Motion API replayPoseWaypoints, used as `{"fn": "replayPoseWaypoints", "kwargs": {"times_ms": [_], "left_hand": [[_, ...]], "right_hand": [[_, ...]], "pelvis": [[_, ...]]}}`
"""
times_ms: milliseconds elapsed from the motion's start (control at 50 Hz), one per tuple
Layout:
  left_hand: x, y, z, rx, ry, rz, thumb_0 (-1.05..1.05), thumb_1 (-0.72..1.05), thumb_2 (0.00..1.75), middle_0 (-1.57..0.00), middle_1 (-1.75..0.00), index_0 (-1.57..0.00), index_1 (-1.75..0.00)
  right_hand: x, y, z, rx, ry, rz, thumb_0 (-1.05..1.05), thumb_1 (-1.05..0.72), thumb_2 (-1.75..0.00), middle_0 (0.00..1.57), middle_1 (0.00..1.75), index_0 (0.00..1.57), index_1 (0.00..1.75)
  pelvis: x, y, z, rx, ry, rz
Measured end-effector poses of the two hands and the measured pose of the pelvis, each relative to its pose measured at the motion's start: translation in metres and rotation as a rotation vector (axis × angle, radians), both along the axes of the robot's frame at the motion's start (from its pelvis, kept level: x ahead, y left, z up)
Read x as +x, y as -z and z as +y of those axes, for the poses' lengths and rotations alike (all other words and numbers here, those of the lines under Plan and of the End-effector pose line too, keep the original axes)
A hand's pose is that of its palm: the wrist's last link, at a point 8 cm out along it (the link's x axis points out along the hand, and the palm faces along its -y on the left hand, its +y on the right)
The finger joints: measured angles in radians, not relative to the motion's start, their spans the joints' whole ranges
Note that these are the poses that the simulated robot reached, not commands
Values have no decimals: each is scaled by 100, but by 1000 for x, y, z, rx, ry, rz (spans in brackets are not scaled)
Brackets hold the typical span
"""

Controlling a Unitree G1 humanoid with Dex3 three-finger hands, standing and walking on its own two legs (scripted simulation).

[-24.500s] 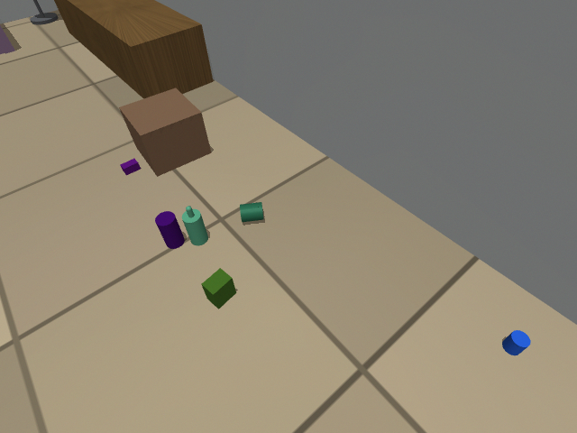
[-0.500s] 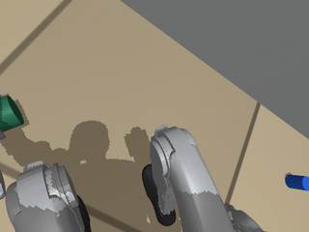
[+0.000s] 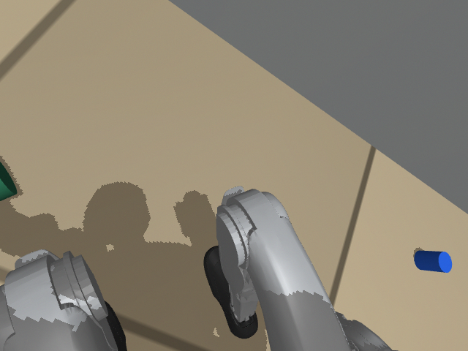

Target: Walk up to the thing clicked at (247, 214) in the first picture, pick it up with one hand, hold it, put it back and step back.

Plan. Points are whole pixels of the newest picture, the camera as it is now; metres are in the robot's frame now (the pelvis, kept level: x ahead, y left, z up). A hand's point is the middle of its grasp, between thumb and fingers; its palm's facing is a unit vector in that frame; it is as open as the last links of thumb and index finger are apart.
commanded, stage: rest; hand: left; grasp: from above
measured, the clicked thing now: out of the picture +0.44 +0.32 -0.25
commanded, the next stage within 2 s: open in 0.42 s
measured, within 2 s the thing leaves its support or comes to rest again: rests again in 1.10 s
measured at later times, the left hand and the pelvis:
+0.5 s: hand out of the picture +0.43 +0.32 -0.23, palm faces -0.42 -0.19 -0.89, open 10.7 cm; pelvis +0.00 +0.00 +0.00, yaw -1 degrees
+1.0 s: hand out of the picture +0.43 +0.32 -0.24, palm faces -0.41 -0.19 -0.89, open 11.9 cm; pelvis +0.00 +0.00 +0.00, yaw -1 degrees
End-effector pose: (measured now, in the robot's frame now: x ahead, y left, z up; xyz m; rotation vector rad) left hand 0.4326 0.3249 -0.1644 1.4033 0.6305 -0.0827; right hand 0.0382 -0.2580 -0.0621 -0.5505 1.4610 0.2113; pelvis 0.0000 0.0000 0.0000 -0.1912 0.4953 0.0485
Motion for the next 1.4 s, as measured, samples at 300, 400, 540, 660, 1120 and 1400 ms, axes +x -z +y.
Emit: {"fn": "replayPoseWaypoints", "kwargs": {"times_ms": [300,400,540,660,1120,1400], "left_hand": [[3,6,2,5,-5,7,-1,-6,34,-77,-33,-78,-34],[2,6,2,6,-5,5,-1,-7,34,-77,-34,-78,-35],[3,6,2,6,-5,7,-1,-7,35,-77,-34,-78,-35],[2,6,2,5,-4,9,-1,-7,37,-74,-37,-75,-38],[4,13,1,13,-5,-7,0,-24,79,-38,-75,-36,-76],[1,11,3,10,-17,21,0,-36,95,-23,-92,-22,-93]], "right_hand": [[1,-3,3,24,-36,-4,0,-90,-90,20,30,20,30],[3,-4,5,33,-48,-10,0,-90,-90,20,30,20,30],[5,-4,8,44,-66,-22,0,-90,-90,20,30,20,30],[3,-4,9,55,-73,-26,0,-90,-90,20,30,20,30],[-2,-15,6,29,-72,-16,0,-89,-90,20,30,20,30],[1,-12,7,52,-72,-19,0,-89,-90,20,30,20,30]], "pelvis": [[0,1,2,-10,7,-10],[0,0,2,-13,8,-13],[-1,1,2,-16,8,-24],[-2,1,2,-17,9,-32],[-3,1,4,-28,10,-33],[-3,-2,3,-21,8,-26]]}}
